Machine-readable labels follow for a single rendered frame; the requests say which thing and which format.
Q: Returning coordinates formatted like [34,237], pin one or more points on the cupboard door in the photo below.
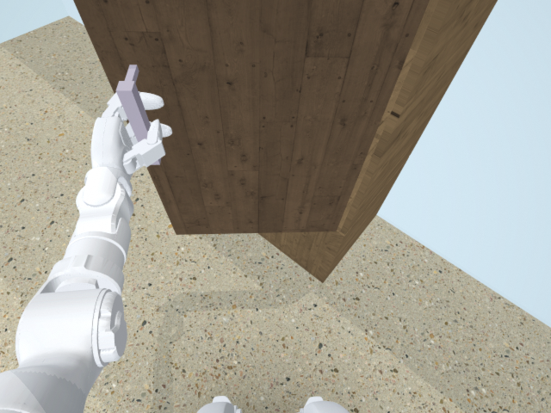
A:
[273,104]

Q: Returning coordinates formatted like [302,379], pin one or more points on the left robot upper arm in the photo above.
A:
[66,339]

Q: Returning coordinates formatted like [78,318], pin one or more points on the left robot shin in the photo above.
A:
[221,399]

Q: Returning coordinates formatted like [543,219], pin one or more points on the robot left hand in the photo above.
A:
[114,145]

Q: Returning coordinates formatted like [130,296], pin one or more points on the robot left forearm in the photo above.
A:
[97,251]

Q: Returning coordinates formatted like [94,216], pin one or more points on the right robot shin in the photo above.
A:
[313,399]

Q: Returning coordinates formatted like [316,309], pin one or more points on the handle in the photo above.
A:
[133,106]

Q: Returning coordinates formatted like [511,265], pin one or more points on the robot shin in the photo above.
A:
[313,399]
[221,399]

